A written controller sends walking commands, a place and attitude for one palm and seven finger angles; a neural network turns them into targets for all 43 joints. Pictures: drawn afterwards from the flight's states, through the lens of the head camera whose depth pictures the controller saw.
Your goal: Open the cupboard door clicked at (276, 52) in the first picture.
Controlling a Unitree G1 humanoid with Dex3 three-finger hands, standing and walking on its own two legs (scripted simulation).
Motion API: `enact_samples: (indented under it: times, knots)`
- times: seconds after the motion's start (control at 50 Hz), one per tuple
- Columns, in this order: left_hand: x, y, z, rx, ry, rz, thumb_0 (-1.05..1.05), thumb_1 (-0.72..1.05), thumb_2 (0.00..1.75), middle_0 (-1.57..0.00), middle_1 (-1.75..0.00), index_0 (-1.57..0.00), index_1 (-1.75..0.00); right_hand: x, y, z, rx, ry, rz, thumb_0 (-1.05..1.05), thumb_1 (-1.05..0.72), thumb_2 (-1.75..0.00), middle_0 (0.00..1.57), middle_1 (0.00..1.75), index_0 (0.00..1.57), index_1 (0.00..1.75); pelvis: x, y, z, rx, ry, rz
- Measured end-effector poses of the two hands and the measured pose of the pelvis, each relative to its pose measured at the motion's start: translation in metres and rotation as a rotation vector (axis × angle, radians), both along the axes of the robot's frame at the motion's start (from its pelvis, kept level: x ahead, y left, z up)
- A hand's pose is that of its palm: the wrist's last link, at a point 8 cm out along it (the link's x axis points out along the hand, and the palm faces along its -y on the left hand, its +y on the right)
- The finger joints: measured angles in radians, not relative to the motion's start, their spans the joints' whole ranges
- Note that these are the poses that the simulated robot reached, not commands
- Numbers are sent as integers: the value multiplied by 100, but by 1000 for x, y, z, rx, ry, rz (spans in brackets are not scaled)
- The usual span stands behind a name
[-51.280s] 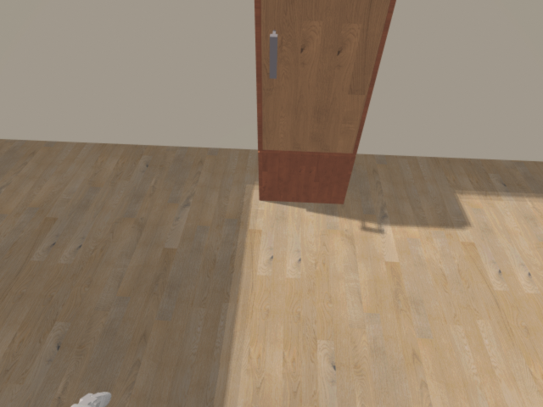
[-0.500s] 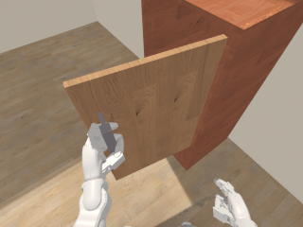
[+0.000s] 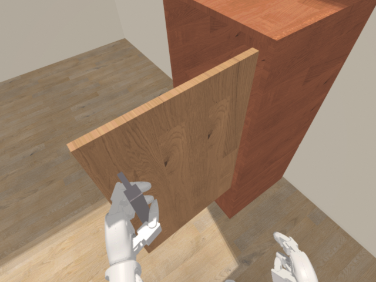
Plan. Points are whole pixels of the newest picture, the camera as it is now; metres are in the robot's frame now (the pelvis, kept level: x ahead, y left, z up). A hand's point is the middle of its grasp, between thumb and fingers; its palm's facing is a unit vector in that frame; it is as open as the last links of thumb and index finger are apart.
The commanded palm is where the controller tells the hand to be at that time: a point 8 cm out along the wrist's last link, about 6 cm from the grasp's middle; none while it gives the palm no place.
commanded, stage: open thumb and fingers to let go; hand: left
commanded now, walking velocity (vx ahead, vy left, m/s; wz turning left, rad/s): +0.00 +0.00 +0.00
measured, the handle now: (135, 200) +0.27 +0.12 +0.06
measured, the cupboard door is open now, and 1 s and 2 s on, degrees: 93 90 94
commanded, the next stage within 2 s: slide the hand sideways off the handle in 0.80 s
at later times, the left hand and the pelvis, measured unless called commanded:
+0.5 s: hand (143, 219) +0.23 +0.09 +0.06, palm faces +0.30 -0.95 -0.01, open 12.6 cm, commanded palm +0.19 +0.13 +0.06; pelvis -0.03 +0.02 -0.01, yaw +0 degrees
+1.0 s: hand (143, 225) +0.22 +0.09 +0.06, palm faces +0.10 -0.99 -0.06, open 15.6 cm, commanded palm +0.18 +0.12 +0.06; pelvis -0.04 +0.04 -0.01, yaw +0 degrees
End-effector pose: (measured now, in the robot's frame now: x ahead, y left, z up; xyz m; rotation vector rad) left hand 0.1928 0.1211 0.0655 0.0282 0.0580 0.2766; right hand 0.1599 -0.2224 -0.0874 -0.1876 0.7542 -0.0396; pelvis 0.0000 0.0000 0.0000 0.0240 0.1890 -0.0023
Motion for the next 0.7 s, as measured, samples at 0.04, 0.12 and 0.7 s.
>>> enact_samples:
  times: [0.04, 0.12, 0.7]
  knots:
    - [2, 0, -2, 8, -15, 16, 1, 64, 74, -31, -132, -35, -133, 2, -2, -2, -9, -12, 7, 1, -90, -90, 20, 30, 20, 30, -3, -1, -2, 1, 3, 1]
    - [6, 4, -5, -7, -32, 59, 0, 60, 75, -34, -132, -36, -133, 4, 0, -4, -7, -19, 17, 1, -90, -90, 20, 30, 20, 30, -10, -3, -4, 6, 7, 1]
    - [6, 19, -5, 11, -44, -15, -1, -46, 31, -26, -90, -26, -90, -28, 47, -2, 18, -34, 22, 1, -90, -90, 20, 30, 20, 30, -33, 35, -7, -20, -23, -12]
